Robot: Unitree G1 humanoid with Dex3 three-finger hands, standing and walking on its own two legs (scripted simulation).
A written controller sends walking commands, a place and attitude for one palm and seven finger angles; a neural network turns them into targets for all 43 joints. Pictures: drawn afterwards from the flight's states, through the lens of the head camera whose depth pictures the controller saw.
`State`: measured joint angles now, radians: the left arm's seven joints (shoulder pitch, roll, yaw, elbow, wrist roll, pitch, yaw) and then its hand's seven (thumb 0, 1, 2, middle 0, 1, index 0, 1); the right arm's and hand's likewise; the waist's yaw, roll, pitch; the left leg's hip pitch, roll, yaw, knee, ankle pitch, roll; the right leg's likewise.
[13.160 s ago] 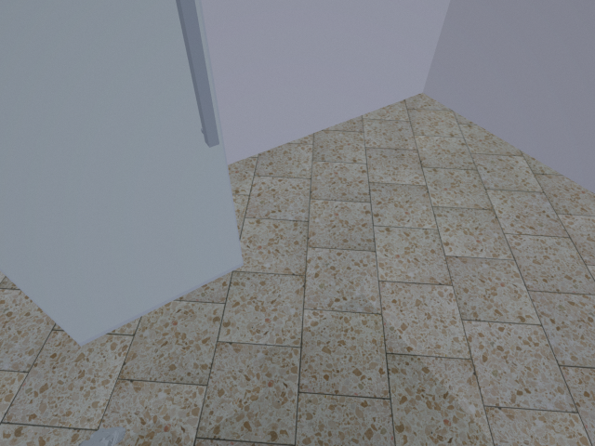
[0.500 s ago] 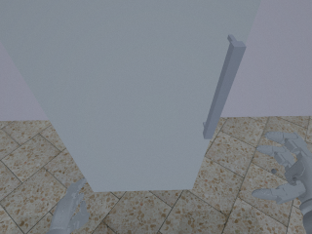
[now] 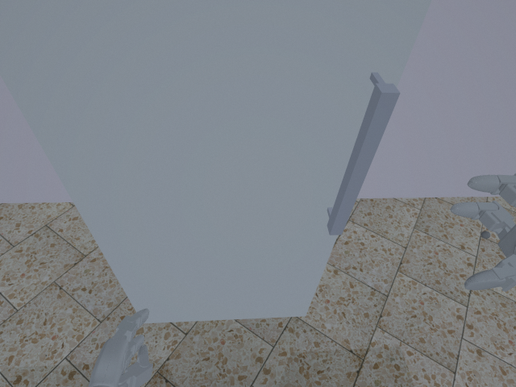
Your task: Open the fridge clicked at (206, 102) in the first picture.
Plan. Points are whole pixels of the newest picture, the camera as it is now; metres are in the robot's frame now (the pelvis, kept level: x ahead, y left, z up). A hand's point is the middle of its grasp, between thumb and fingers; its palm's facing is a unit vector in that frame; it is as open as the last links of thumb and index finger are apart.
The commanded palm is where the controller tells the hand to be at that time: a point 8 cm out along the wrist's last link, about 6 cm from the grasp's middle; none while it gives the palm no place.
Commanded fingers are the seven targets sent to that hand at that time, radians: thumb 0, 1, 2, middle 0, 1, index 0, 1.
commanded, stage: raise the hand to about handle height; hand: right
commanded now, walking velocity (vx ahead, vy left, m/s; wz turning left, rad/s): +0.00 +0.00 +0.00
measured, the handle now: (351, 166) +0.47 -0.16 +0.10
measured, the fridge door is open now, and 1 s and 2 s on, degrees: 0 0 0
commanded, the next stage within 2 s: move the hooked fingers beside the handle in 0.40 s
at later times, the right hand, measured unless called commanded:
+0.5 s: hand (461, 239) +0.28 -0.26 +0.15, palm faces +0.02 +1.00 -0.08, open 14.0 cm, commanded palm +0.25 -0.30 +0.16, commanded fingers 0.00 0.50 -0.30 0.30 1.20 0.30 1.20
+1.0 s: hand (443, 216) +0.33 -0.25 +0.14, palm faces +0.03 +1.00 -0.06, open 14.0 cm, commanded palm +0.30 -0.30 +0.15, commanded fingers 0.00 0.50 -0.30 0.30 1.20 0.30 1.20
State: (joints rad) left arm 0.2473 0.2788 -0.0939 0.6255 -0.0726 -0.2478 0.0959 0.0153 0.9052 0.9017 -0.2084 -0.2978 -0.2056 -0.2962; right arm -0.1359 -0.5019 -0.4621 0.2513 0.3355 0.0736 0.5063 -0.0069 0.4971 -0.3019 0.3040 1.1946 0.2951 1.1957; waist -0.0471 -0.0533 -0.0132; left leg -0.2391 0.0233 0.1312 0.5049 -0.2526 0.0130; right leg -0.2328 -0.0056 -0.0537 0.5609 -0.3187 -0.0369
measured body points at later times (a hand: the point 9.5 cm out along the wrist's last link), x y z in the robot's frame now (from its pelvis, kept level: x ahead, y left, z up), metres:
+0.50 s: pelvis +0.00 +0.01 +0.00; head +0.00 +0.03 +0.45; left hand +0.18 +0.25 -0.07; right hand +0.27 -0.31 +0.16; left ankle +0.01 +0.11 -0.73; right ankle -0.01 -0.09 -0.73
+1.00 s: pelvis +0.00 +0.01 +0.00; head +0.01 +0.03 +0.45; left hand +0.16 +0.26 -0.08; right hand +0.32 -0.31 +0.15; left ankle +0.01 +0.11 -0.73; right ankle -0.01 -0.09 -0.73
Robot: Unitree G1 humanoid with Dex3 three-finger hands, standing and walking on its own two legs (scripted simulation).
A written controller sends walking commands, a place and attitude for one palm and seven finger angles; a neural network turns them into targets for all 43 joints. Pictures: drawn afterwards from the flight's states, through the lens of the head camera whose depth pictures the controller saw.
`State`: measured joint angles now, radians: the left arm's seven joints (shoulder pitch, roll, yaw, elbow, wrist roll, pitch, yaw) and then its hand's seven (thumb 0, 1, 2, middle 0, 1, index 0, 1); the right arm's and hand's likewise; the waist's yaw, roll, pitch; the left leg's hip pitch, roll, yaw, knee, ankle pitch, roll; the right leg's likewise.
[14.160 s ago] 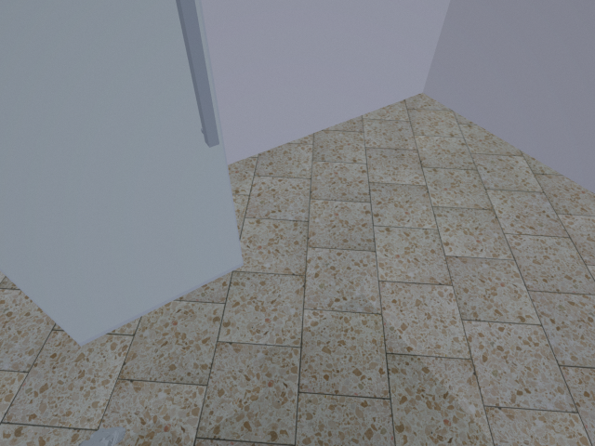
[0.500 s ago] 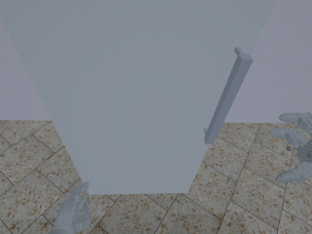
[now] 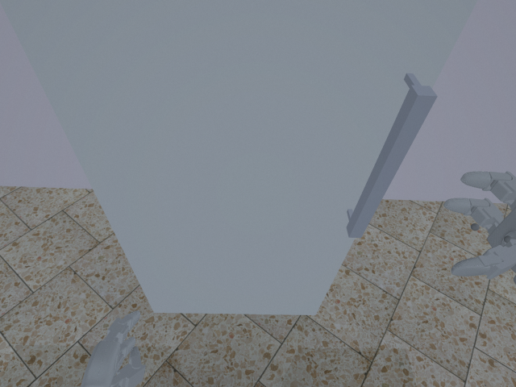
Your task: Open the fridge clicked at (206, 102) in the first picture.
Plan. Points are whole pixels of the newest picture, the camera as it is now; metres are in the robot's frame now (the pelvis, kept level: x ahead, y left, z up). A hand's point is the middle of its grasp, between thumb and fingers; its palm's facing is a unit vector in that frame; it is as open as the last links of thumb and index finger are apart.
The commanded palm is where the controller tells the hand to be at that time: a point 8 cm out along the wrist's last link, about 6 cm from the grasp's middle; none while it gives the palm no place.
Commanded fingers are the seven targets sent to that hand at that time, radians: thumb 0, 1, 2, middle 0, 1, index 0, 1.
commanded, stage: move the hooked fingers beside the handle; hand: right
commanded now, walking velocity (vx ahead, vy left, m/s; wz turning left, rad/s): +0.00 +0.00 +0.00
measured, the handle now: (377, 168) +0.47 -0.19 +0.10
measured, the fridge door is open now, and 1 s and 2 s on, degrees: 0 0 0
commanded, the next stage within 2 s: feel for the door with the fingertips in 1.92 s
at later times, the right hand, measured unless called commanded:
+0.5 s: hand (460, 207) +0.35 -0.27 +0.15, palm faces +0.02 +1.00 -0.04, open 14.0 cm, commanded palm +0.32 -0.31 +0.14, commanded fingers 0.00 0.50 -0.30 0.30 1.20 0.30 1.20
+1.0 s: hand (434, 188) +0.40 -0.25 +0.14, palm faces +0.00 +1.00 -0.03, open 14.0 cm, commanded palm +0.37 -0.30 +0.14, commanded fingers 0.00 0.50 -0.30 0.30 1.20 0.30 1.20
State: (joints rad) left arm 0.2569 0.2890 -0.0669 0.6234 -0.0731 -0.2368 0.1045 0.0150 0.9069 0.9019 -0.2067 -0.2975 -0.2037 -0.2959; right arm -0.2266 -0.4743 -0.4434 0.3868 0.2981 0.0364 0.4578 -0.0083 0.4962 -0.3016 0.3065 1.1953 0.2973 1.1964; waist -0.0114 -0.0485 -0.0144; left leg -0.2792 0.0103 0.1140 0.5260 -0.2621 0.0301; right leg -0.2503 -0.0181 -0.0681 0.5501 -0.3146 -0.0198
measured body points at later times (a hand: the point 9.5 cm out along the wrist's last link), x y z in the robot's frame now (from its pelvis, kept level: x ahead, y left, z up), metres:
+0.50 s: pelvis +0.00 -0.01 +0.00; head +0.02 +0.00 +0.45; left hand +0.15 +0.24 -0.09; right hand +0.34 -0.32 +0.15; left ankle +0.01 +0.10 -0.73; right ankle -0.01 -0.10 -0.73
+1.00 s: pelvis +0.00 -0.01 +0.00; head +0.03 +0.01 +0.45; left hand +0.11 +0.26 -0.10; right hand +0.39 -0.30 +0.14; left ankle +0.01 +0.10 -0.73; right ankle -0.01 -0.10 -0.73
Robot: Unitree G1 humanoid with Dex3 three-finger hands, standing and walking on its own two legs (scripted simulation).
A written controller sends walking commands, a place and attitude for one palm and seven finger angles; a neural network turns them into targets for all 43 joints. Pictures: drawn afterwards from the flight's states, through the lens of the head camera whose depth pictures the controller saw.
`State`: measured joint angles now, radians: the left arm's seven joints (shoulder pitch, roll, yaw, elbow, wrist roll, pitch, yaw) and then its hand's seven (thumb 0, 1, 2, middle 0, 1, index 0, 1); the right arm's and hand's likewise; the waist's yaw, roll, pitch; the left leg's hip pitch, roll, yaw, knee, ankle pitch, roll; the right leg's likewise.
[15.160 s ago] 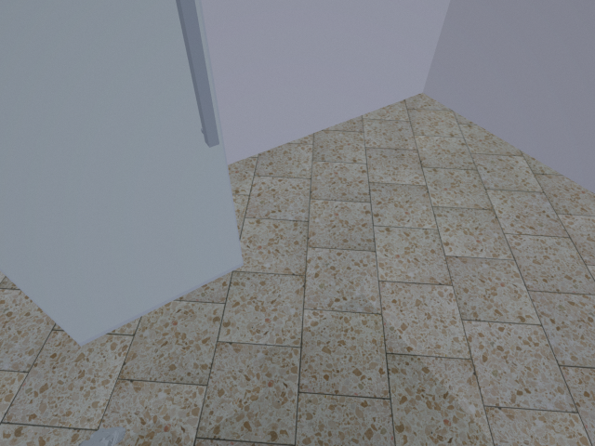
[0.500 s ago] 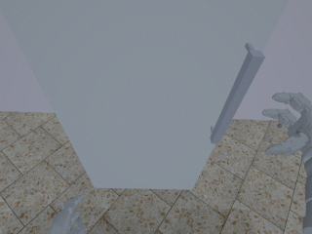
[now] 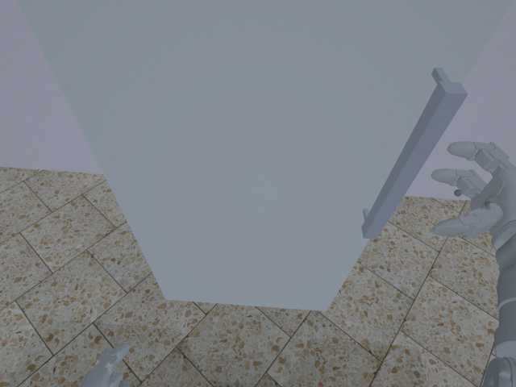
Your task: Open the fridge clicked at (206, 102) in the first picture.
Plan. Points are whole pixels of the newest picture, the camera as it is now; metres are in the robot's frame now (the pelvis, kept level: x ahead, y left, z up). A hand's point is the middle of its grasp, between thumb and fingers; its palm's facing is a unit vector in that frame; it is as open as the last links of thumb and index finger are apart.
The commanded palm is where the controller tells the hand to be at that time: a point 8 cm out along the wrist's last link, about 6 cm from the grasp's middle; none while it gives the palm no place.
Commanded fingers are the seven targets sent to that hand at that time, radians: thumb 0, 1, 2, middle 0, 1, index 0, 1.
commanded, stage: move the hooked fingers beside the handle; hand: right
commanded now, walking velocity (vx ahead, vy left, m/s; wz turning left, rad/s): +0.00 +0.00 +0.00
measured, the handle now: (397, 168) +0.46 -0.19 +0.11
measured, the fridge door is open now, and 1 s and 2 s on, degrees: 0 0 0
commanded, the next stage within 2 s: feel for the door with the fingertips in 0.92 s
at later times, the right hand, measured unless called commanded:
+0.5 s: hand (459, 184) +0.41 -0.25 +0.14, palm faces +0.01 +1.00 -0.02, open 14.0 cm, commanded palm +0.38 -0.30 +0.14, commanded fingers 0.00 0.50 -0.30 0.30 1.20 0.30 1.20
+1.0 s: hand (461, 188) +0.41 -0.26 +0.13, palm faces +0.03 +1.00 +0.01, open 14.0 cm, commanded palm +0.37 -0.31 +0.14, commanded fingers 0.00 0.50 -0.30 0.30 1.20 0.30 1.20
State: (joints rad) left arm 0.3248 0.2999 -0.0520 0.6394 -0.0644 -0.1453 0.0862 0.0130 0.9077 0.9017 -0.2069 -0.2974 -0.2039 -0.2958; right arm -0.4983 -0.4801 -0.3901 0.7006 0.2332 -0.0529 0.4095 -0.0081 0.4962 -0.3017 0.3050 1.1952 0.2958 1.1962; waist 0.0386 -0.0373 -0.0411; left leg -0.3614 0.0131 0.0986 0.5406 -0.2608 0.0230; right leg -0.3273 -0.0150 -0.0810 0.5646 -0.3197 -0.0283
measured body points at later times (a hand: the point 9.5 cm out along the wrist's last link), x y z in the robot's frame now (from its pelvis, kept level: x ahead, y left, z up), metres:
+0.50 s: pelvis +0.00 +0.00 +0.00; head +0.04 +0.00 +0.45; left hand +0.09 +0.27 -0.11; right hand +0.40 -0.31 +0.14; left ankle +0.01 +0.10 -0.73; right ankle -0.02 -0.10 -0.73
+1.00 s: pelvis +0.01 -0.01 +0.00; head +0.04 +0.00 +0.45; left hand +0.11 +0.25 -0.10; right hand +0.40 -0.31 +0.13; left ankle +0.01 +0.10 -0.73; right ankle -0.02 -0.10 -0.73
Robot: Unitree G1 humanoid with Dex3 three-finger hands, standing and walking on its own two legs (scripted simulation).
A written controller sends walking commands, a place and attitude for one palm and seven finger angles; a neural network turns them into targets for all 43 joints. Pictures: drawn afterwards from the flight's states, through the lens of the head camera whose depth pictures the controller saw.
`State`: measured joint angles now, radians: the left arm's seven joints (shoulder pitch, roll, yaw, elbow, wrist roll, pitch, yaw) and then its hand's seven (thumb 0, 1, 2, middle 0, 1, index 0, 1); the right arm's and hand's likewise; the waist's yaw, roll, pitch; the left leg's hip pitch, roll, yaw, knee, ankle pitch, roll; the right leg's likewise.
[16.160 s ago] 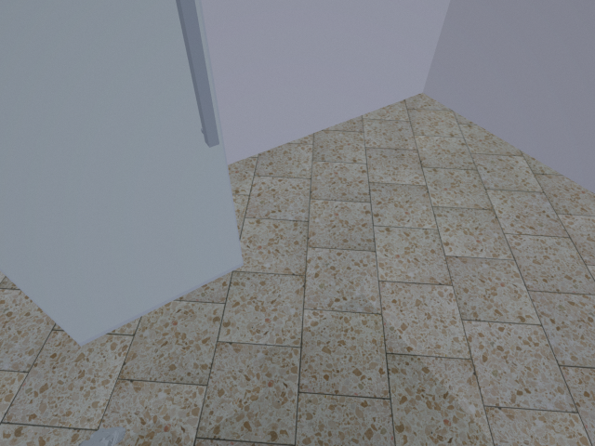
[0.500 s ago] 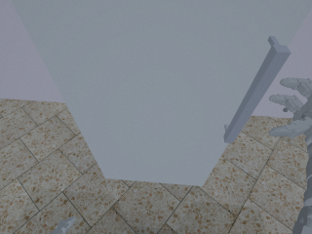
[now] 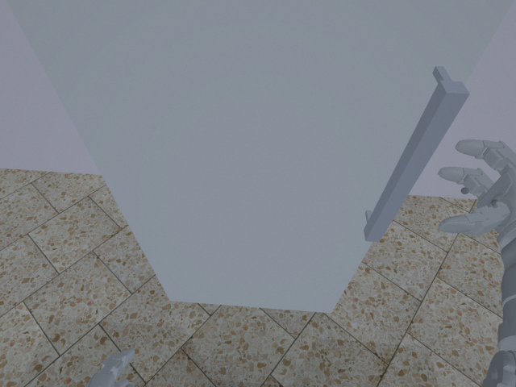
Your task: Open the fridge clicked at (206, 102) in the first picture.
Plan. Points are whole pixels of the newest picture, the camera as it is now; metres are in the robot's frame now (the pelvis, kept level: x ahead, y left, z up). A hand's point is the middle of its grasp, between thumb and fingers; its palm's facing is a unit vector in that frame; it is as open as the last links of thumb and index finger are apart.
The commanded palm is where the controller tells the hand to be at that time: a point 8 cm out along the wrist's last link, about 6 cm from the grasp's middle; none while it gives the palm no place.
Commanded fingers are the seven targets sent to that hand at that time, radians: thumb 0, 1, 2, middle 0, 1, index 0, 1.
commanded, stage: feel for the door with the fingertips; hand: right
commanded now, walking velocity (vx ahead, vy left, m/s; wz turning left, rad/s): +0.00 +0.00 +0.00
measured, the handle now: (399, 170) +0.45 -0.18 +0.11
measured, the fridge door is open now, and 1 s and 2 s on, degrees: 0 0 0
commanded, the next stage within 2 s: slide the fingers in behind the handle in 0.92 s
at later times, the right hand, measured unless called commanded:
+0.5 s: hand (438, 188) +0.39 -0.21 +0.14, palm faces +0.02 +1.00 +0.00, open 14.0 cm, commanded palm +0.36 -0.27 +0.14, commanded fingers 0.00 0.50 -0.30 0.30 1.20 0.30 1.20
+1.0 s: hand (429, 178) +0.41 -0.21 +0.14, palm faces +0.01 +1.00 -0.02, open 13.8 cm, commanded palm +0.39 -0.26 +0.14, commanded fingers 0.00 0.50 -0.30 0.30 1.20 0.30 1.20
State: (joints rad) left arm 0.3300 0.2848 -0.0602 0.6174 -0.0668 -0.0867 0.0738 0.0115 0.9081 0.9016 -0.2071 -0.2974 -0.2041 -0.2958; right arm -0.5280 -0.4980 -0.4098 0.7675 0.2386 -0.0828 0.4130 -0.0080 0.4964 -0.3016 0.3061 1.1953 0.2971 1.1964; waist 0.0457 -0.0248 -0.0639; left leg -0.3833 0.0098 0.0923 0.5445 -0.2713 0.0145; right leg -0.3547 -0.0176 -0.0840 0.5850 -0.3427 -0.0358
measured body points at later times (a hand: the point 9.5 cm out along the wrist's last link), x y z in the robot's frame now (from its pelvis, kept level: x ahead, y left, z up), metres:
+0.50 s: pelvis +0.00 +0.00 +0.00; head +0.02 +0.01 +0.45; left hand +0.11 +0.25 -0.10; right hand +0.38 -0.27 +0.14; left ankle +0.00 +0.11 -0.73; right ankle -0.03 -0.09 -0.73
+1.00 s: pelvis -0.01 +0.01 +0.00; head +0.02 +0.02 +0.45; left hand +0.07 +0.28 -0.11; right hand +0.40 -0.26 +0.14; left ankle +0.00 +0.11 -0.73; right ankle -0.03 -0.09 -0.73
